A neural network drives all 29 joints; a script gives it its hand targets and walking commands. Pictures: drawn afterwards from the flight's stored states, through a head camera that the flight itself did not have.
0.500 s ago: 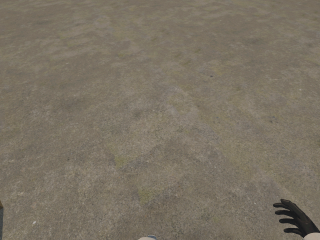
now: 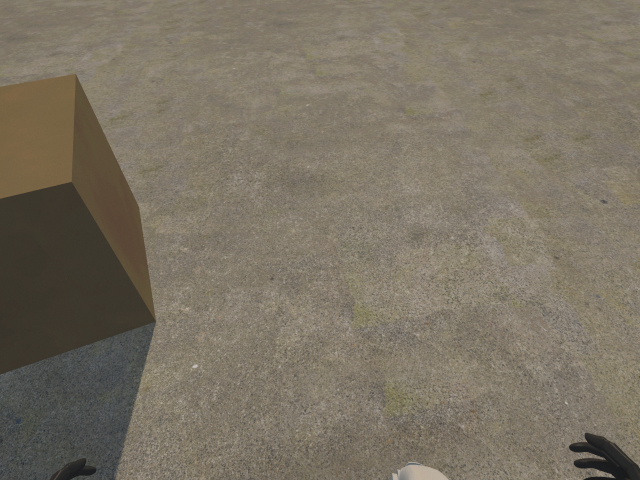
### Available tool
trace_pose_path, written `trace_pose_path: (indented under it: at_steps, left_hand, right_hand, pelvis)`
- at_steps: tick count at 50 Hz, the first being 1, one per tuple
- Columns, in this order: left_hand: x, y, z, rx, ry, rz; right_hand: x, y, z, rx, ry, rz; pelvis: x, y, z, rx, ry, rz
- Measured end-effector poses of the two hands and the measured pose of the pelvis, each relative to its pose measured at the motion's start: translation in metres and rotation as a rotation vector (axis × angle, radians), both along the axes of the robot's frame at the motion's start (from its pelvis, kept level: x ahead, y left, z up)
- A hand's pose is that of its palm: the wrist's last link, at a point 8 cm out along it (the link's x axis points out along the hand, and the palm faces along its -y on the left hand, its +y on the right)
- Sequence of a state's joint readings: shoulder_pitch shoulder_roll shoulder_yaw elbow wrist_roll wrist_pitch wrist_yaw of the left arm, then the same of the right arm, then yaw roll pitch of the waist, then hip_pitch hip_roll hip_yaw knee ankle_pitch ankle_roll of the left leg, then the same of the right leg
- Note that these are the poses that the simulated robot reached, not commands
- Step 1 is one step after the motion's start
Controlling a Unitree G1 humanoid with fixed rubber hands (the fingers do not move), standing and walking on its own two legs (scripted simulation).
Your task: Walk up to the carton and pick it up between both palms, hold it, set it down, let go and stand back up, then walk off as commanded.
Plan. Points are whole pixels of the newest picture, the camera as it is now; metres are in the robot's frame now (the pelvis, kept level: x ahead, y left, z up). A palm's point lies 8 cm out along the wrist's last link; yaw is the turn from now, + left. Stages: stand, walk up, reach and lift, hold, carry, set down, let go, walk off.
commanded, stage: walk up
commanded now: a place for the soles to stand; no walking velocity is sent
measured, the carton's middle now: out of the picture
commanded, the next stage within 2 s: none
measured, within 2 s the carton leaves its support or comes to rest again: neither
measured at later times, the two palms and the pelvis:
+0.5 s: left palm out of the picture +0.04 +0.53 -0.05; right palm (413, 353) +0.32 -0.11 -0.05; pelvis +0.06 +0.15 -0.03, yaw +18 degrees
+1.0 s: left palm out of the picture +0.06 +0.62 -0.01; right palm (304, 300) +0.43 +0.05 -0.07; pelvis +0.15 +0.27 +0.00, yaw +27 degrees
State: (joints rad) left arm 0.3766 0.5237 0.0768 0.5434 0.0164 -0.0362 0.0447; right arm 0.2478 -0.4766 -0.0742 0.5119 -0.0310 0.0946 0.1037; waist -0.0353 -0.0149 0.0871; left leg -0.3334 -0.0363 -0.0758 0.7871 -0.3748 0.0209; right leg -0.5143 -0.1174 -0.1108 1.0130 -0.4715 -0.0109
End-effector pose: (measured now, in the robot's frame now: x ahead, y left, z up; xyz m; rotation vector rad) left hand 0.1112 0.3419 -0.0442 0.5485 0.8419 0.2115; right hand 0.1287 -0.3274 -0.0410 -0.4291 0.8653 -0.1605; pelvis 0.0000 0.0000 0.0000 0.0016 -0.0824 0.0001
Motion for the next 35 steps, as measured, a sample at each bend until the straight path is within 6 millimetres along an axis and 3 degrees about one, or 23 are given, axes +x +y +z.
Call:
trace_pose_path:
  at_steps: [4, 9, 17, 22, 24, 27, 31, 35]
  left_hand:
    - [-0.003, 0.004, -0.006, 0.024, -0.006, 0.025]
    - [-0.037, 0.028, 0.002, 0.063, -0.021, 0.139]
    - [-0.080, 0.097, 0.023, 0.147, -0.013, 0.278]
    - [-0.089, 0.160, 0.013, 0.155, -0.003, 0.336]
    - [-0.083, 0.182, 0.001, 0.123, 0.000, 0.362]
    - [-0.054, 0.195, -0.008, 0.055, -0.039, 0.361]
    - [-0.012, 0.194, -0.009, -0.015, -0.078, 0.314]
    - [0.012, 0.190, -0.009, -0.050, -0.046, 0.282]
  right_hand:
    - [0.022, -0.003, -0.010, -0.006, -0.029, 0.003]
    - [0.067, 0.030, -0.022, 0.001, -0.016, 0.100]
    - [0.141, 0.118, -0.010, 0.061, -0.035, 0.291]
    - [0.185, 0.191, 0.000, 0.056, -0.108, 0.387]
    - [0.191, 0.212, -0.004, 0.042, -0.132, 0.397]
    - [0.183, 0.230, -0.010, 0.023, -0.095, 0.367]
    - [0.172, 0.236, -0.011, 0.000, -0.038, 0.307]
    - [0.172, 0.237, -0.017, 0.006, -0.003, 0.265]
  pelvis:
    - [0.014, 0.005, -0.011, -0.006, -0.009, 0.037]
    - [0.026, 0.024, -0.012, -0.039, -0.031, 0.132]
    - [0.040, 0.071, -0.006, -0.029, -0.035, 0.251]
    - [0.053, 0.121, -0.017, -0.024, -0.016, 0.289]
    - [0.057, 0.139, -0.025, -0.019, -0.015, 0.302]
    - [0.066, 0.155, -0.023, -0.013, -0.010, 0.324]
    - [0.082, 0.173, -0.013, 0.002, -0.013, 0.334]
    - [0.100, 0.190, -0.008, 0.004, -0.010, 0.333]
